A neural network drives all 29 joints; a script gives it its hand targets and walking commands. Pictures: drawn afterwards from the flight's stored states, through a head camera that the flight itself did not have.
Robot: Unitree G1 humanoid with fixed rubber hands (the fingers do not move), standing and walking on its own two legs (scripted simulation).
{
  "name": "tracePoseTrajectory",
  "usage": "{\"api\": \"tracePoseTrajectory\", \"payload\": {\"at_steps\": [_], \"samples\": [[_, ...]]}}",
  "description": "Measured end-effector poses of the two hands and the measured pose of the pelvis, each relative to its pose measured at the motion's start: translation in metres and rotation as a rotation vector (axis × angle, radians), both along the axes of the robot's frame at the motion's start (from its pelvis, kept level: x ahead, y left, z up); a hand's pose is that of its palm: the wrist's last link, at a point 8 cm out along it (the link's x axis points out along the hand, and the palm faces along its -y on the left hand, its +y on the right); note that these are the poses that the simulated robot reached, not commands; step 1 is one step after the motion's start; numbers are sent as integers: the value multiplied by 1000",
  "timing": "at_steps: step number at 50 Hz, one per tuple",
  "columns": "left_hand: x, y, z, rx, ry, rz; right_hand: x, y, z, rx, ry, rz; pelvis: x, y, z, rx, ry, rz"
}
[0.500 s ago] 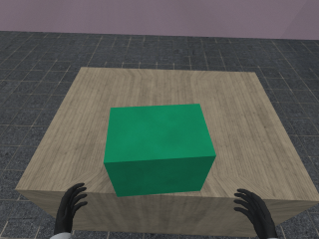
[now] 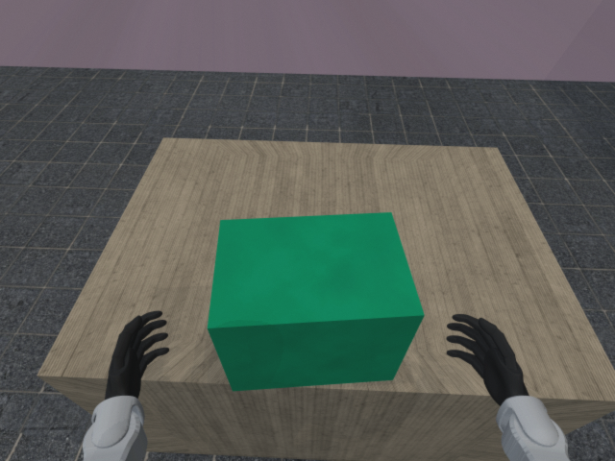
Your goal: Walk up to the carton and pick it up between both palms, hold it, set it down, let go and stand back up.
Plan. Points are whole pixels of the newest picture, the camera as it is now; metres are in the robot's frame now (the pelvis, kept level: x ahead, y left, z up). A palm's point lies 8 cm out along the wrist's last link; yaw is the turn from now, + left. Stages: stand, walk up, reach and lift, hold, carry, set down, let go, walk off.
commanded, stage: reach and lift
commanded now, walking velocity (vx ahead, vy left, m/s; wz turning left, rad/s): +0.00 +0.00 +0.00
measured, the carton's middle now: (310, 303) +0.38 +0.03 -0.07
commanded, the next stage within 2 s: none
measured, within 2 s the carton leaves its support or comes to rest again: neither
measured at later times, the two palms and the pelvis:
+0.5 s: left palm (126, 315) +0.27 +0.26 +0.05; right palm (496, 309) +0.32 -0.23 +0.04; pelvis +0.00 +0.01 +0.01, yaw +0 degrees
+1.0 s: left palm (117, 262) +0.32 +0.28 +0.09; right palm (484, 240) +0.40 -0.21 +0.09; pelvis +0.00 +0.01 +0.01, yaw +1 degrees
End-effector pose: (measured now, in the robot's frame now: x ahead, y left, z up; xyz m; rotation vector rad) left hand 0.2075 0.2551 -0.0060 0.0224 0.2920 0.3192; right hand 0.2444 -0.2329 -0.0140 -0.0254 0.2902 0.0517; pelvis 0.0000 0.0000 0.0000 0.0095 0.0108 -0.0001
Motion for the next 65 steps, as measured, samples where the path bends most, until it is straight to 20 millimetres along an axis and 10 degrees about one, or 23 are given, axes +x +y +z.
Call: {"api": "tracePoseTrajectory", "payload": {"at_steps": [49, 65], "samples": [[114, 23, 98, 17, -4, -35, 152, 19, 101, 21, -33, 37, 1, 9, 7, -18, 97, 10], [135, 22, 90, -6, 25, -31, 182, 30, 109, -1, -11, 29, 0, 5, 6, -21, 137, 14]]}}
